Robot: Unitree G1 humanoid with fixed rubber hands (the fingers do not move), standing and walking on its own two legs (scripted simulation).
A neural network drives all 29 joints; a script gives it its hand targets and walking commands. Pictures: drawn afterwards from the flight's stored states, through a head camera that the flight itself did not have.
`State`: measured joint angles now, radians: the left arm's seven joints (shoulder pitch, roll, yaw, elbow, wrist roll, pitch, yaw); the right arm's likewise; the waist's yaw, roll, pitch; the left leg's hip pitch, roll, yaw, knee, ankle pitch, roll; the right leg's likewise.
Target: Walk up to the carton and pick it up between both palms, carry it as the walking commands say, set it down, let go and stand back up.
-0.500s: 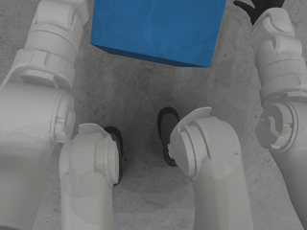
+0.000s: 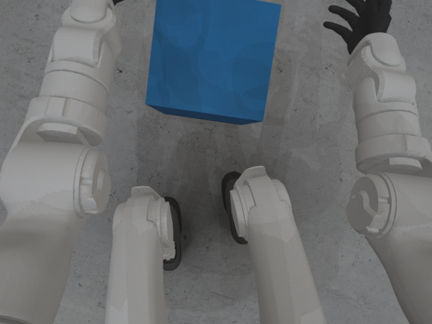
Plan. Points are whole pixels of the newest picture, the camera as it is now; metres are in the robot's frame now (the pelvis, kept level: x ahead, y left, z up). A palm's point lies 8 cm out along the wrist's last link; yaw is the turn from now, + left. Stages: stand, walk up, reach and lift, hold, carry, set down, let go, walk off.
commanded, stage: set down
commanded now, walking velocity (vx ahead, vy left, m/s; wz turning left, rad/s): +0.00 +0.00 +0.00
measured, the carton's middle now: (210, 71) +0.52 -0.08 -0.33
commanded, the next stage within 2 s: let go in 0.88 s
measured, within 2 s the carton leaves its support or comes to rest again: neither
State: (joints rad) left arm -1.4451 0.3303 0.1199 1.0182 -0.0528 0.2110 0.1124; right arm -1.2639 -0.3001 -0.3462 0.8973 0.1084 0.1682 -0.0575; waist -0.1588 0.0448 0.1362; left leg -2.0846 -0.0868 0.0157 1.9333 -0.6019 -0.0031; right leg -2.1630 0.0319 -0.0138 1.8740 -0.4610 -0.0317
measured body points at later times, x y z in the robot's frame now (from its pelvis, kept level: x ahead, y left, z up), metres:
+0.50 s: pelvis +0.02 +0.00 +0.14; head +0.35 -0.04 +0.45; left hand +0.61 +0.07 +0.03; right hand +0.50 -0.31 +0.03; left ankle +0.09 +0.11 -0.42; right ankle +0.13 -0.10 -0.42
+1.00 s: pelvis +0.05 -0.01 +0.23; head +0.36 -0.05 +0.56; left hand +0.58 +0.08 +0.11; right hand +0.49 -0.30 +0.11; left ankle +0.09 +0.11 -0.42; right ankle +0.13 -0.10 -0.42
